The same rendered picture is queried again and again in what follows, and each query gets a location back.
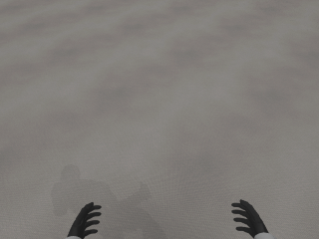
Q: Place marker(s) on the right robot hand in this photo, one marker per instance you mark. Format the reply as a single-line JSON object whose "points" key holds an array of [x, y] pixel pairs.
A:
{"points": [[254, 222]]}

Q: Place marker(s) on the left robot hand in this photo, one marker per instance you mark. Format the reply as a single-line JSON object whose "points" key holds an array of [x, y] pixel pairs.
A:
{"points": [[79, 226]]}

